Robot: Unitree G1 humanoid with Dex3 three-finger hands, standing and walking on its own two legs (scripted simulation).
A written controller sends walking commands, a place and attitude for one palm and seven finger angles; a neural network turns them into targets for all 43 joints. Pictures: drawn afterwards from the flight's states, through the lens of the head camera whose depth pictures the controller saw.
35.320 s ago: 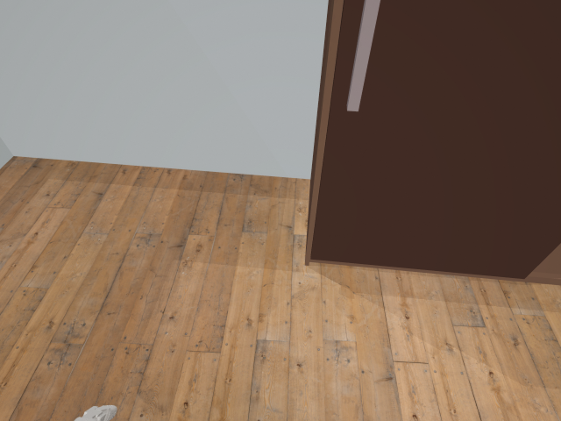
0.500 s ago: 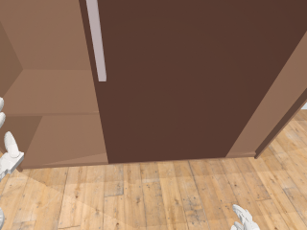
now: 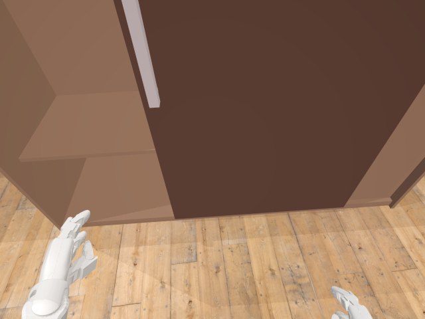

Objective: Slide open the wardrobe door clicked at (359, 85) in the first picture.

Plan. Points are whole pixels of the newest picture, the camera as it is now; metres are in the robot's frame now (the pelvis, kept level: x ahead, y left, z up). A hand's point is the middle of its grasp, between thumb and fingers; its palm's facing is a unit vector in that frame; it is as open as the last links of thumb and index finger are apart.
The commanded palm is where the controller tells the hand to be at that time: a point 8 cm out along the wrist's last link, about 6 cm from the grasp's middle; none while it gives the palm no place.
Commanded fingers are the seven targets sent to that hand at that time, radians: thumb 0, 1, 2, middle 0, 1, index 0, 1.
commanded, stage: let the arm hang, fingers relaxed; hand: left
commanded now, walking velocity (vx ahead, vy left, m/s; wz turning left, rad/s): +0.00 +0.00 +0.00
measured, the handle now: (143, 45) +0.67 +0.18 +0.21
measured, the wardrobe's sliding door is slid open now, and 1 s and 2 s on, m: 0.58 0.58 0.58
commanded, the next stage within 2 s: look to check the result in 0.98 s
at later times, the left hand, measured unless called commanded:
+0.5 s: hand out of the picture +0.05 +0.23 -0.15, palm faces +0.03 -0.96 -0.28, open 7.3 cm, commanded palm none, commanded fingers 0.00 0.90 0.90 -0.20 -0.30 -0.20 -0.30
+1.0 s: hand out of the picture +0.01 +0.18 -0.15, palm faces +0.00 -0.98 -0.18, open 7.3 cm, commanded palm none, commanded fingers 0.00 0.90 0.90 -0.20 -0.30 -0.20 -0.30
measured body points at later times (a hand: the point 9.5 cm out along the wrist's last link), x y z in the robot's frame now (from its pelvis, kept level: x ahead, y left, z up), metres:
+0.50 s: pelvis +0.02 +0.01 +0.02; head +0.04 +0.01 +0.47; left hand +0.05 +0.28 -0.13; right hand +0.06 -0.24 -0.13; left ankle -0.02 +0.09 -0.72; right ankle +0.00 -0.11 -0.72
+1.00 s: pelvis +0.00 +0.01 +0.02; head +0.00 +0.02 +0.47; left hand +0.01 +0.24 -0.14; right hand +0.01 -0.22 -0.13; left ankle -0.02 +0.09 -0.72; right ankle +0.00 -0.11 -0.72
